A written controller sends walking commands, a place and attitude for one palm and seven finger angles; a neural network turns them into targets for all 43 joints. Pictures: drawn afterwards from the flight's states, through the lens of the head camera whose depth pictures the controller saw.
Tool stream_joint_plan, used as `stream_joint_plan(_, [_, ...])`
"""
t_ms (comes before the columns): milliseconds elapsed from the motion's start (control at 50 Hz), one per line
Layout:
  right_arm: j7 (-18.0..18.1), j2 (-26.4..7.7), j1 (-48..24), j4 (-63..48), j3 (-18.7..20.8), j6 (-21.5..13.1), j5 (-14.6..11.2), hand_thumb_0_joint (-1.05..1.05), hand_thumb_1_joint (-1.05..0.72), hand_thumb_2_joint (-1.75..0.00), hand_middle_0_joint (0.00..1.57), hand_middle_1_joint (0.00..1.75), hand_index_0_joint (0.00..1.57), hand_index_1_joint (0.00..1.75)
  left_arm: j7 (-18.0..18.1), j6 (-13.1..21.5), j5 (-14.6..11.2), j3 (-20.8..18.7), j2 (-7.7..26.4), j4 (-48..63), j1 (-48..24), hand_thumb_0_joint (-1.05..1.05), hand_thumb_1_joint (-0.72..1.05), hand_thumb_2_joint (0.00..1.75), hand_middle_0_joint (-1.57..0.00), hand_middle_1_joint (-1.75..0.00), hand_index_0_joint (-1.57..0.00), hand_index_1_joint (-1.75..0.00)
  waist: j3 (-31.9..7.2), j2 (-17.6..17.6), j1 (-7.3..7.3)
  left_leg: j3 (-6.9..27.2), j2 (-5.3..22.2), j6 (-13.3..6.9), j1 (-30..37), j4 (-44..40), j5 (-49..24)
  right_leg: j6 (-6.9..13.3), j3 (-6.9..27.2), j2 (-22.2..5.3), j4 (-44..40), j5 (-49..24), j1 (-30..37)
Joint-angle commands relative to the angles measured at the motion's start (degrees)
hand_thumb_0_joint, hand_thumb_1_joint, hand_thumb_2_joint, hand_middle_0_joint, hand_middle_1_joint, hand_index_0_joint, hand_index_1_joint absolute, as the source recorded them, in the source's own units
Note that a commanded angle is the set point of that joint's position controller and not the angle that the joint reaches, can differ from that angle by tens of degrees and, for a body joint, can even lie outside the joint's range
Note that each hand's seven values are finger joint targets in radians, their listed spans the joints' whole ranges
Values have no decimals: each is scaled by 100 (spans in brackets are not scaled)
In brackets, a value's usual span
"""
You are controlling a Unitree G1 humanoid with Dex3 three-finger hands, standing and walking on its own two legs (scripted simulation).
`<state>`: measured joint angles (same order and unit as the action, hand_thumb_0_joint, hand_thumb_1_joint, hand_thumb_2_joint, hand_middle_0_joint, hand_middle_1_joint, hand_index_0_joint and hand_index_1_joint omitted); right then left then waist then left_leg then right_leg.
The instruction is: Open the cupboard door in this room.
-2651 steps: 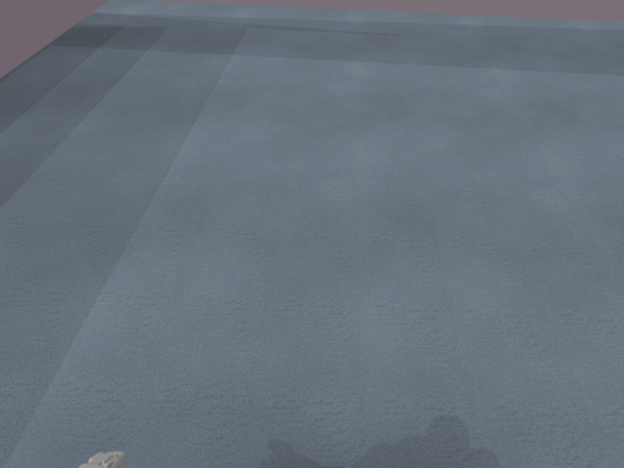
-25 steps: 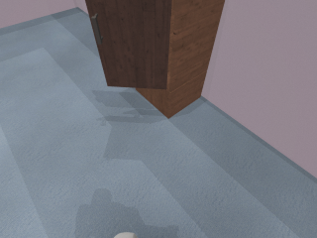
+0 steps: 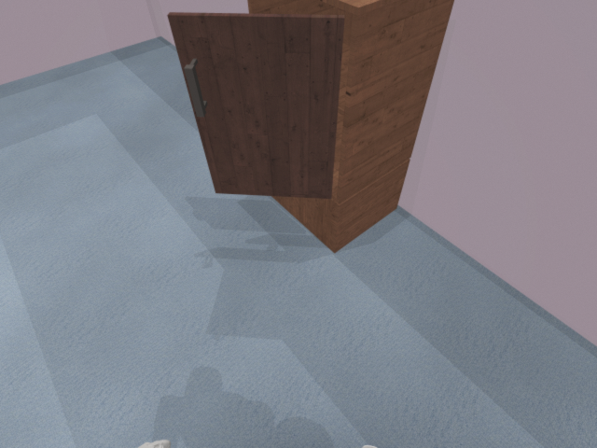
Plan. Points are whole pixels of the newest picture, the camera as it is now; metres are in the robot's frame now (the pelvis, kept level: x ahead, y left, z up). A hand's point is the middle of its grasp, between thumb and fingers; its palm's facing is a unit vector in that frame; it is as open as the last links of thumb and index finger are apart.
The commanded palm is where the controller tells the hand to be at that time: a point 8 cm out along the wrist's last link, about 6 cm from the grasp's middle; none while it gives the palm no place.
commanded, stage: take the last steps up to it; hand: left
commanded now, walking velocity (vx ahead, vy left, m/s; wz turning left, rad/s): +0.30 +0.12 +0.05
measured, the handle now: (197, 88) +0.95 +0.31 -0.02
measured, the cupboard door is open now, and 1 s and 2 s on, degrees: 46 46 46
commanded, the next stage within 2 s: come to a stop and stand still in 0.84 s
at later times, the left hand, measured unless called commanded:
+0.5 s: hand out of the picture +0.12 +0.24 -0.19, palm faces +0.11 -0.98 -0.19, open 7.3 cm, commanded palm none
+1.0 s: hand (178, 302) +0.40 +0.26 -0.16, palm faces +0.06 -0.98 -0.21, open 7.2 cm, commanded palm none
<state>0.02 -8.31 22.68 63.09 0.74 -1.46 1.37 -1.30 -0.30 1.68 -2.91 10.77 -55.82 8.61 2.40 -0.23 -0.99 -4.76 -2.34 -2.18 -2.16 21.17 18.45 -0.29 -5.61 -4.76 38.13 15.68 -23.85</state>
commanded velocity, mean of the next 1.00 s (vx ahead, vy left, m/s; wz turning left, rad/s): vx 0.20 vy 0.07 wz -0.01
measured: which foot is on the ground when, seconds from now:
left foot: down 0.00-0.04, up 0.06-0.42, down 0.44-0.76, up 0.78-1.00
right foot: up 0.00-0.02, down 0.04-0.44, up 0.46-0.74, down 0.76-1.00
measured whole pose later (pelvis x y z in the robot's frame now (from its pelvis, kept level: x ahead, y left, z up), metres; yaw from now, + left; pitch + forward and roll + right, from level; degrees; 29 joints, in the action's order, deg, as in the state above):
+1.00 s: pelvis +0.37 +0.07 +0.01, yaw +1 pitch +1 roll +1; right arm -0.6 -10.1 14.1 60.5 2.1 -0.7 0.8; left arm 0.5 2.9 1.3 -3.0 10.0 -59.2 14.3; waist 2.7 0.8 0.1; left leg -4.7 3.2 2.2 -22.7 37.9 16.0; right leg 0.2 -6.5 -3.6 23.9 15.5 -9.1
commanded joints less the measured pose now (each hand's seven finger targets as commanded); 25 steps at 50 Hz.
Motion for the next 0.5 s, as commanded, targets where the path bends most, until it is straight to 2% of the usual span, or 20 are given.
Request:
stream_joint_plan(0, [41, -618, 50, -304, 192, -172, -88, 0, -90, -90, 20, 30, 20, 30, 61, 306, 21, -305, 1054, -100, 1589, 0, 90, 90, -20, -30, -20, -30, -357, 1097, 831, 51, 353, -164, -2645, 1989, 112, 561, 1675, -1078, -1554, 413, 3375])
stream_joint_plan(20, [17, -587, -2, -518, 200, -172, -77, 0, -90, -90, 20, 30, 20, 30, 101, 297, -37, -405, 1509, -219, 2126, 0, 90, 90, -20, -30, -20, -30, -646, 1891, 908, -62, -4, 19, -3447, 3623, 1736, 1177, 3449, -2363, -2515, 623, 3781])
stream_joint_plan(40, [16, -827, -252, -532, 279, -109, -31, 0, -90, -90, 20, 30, 20, 30, 157, 292, -87, -366, 1366, -139, 1851, 0, 90, 90, -20, -30, -20, -30, -319, 1410, 791, 510, 379, 49, -3515, 4386, 1447, 1316, 3636, -2404, -2856, 1801, 2859])
stream_joint_plan(60, [-5, -734, -551, -569, 316, -71, -26, 0, -90, -90, 20, 30, 20, 30, 210, 268, -80, -315, 1052, -27, 1372, 0, 90, 90, -20, -30, -20, -30, 161, 1186, 620, 646, 602, 60, -3662, 4629, 900, 1240, 3261, -2240, -2983, 2074, 2191])
stream_joint_plan(80, [-31, -642, -679, -549, 287, -37, 10, 0, -90, -90, 20, 30, 20, 30, 223, 293, -75, -226, 741, 51, 1070, 0, 90, 90, -20, -30, -20, -30, 410, 927, 451, 733, 822, 127, -3558, 4483, 399, 1089, 2569, -1996, -2997, 1574, 1573])
stream_joint_plan(100, [-57, -486, -580, -487, 269, 5, 26, 0, -90, -90, 20, 30, 20, 30, 219, 350, -68, -181, 560, 77, 953, 0, 90, 90, -20, -30, -20, -30, 342, 792, 318, 646, 892, 210, -3279, 4264, 55, 949, 1949, -1780, -3023, 906, 1307])
stream_joint_plan(120, [-77, -379, -447, -421, 243, 37, 34, 0, -90, -90, 20, 30, 20, 30, 210, 407, -63, -168, 484, 43, 958, 0, 90, 90, -20, -30, -20, -30, 222, 727, 232, 524, 903, 281, -3080, 4008, -139, 878, 1526, -1618, -3016, 345, 1233])
stream_joint_plan(160, [-126, -236, -404, -404, 243, 48, 5, 0, -90, -90, 20, 30, 20, 30, 193, 485, -42, -178, 518, -85, 1053, 0, 90, 90, -20, -30, -20, -30, 24, 641, 185, 264, 857, 371, -2817, 3308, -289, 828, 984, -1422, -2934, -468, 1367])
stream_joint_plan(180, [-143, -172, -469, -458, 246, 52, 23, 0, -90, -90, 20, 30, 20, 30, 185, 514, -29, -226, 470, -103, 1083, 0, 90, 90, -20, -30, -20, -30, 28, 586, 189, 202, 856, 404, -2795, 2939, -413, 855, 830, -1391, -2902, -729, 1395])
stream_joint_plan(200, [-169, -145, -575, -516, 239, 48, 20, 0, -90, -90, 20, 30, 20, 30, 168, 517, -35, -224, 569, -158, 1107, 0, 90, 90, -20, -30, -20, -30, 14, 510, 221, 94, 799, 432, -2734, 2604, -533, 841, 708, -1332, -2861, -875, 1461])
stream_joint_plan(280, [-246, -243, -1103, -798, 251, -13, 9, 0, -90, -90, 20, 30, 20, 30, 126, 502, -22, -223, 792, -345, 1200, 0, 90, 90, -20, -30, -20, -30, 144, 836, 335, -93, 643, 411, -2494, 1671, -695, 764, 593, -1337, -2738, -685, 1523])
stream_joint_plan(320, [-255, -349, -1226, -887, 254, -58, -3, 0, -90, -90, 20, 30, 20, 30, 130, 455, -16, -237, 891, -378, 1140, 0, 90, 90, -20, -30, -20, -30, 168, 969, 293, -141, 569, 361, -2165, 1287, -667, 681, 563, -1337, -2534, -602, 1504])
stream_joint_plan(340, [-241, -427, -1141, -875, 254, -83, 0, 0, -90, -90, 20, 30, 20, 30, 134, 428, -24, -248, 896, -401, 1090, 0, 90, 90, -20, -30, -20, -30, 170, 925, 204, -213, 512, 337, -1787, 1010, -735, 620, 495, -1298, -2359, -545, 1383])
stream_joint_plan(360, [-222, -519, -938, -807, 278, -107, 3, 0, -90, -90, 20, 30, 20, 30, 132, 392, -25, -253, 885, -401, 1065, 0, 90, 90, -20, -30, -20, -30, 129, 604, 81, -330, 411, 313, -1118, 722, -806, 537, 412, -1152, -2059, -351, 992])
stream_joint_plan(380, [-167, -747, -416, -659, 320, -141, 17, 0, -90, -90, 20, 30, 20, 30, 117, 357, -30, -238, 822, -364, 1005, 0, 90, 90, -20, -30, -20, -30, -34, 171, -194, -289, 399, 250, -272, 503, -582, 429, 149, -904, -1293, -394, 595])
stream_joint_plan(400, [-85, -1279, 299, -490, 446, -179, 82, 0, -90, -90, 20, 30, 20, 30, 88, 328, -50, -198, 551, -258, 1076, 0, 90, 90, -20, -30, -20, -30, -410, -976, -467, 904, 1327, -110, 660, 218, -236, 200, -309, -318, 219, 252, -202])
stream_joint_plan(420, [19, -1742, 920, -404, 534, -157, 112, 0, -90, -90, 20, 30, 20, 30, 73, 338, -79, -107, 307, -44, 1010, 0, 90, 90, -20, -30, -20, -30, -756, -1816, -625, 2531, 2417, -703, 1156, -491, -99, 29, -434, 289, 1973, 1883, -1107])
stream_joint_plan(440, [55, -1727, 825, -414, 504, -112, 97, 0, -90, -90, 20, 30, 20, 30, 94, 366, -52, -82, 317, 91, 691, 0, 90, 90, -20, -30, -20, -30, -612, -1207, -617, 2733, 2686, -1071, 713, -666, 383, 198, 97, 152, 2928, 1951, -1431])
stream_joint_plan(460, [74, -1516, 452, -545, 438, -128, 72, 0, -90, -90, 20, 30, 20, 30, 100, 345, -54, -61, 313, 116, 462, 0, 90, 90, -20, -30, -20, -30, -495, -1058, -463, 2697, 2587, -1085, 210, -738, 539, 232, 319, -52, 3439, 1518, -1628])
stream_joint_plan(480, [98, -1306, -3, -650, 379, -150, 51, 0, -90, -90, 20, 30, 20, 30, 72, 327, -64, -83, 324, 78, 441, 0, 90, 90, -20, -30, -20, -30, -297, -1097, -296, 2355, 2463, -1013, -224, -891, 659, 206, 456, -222, 3491, 1123, -1636])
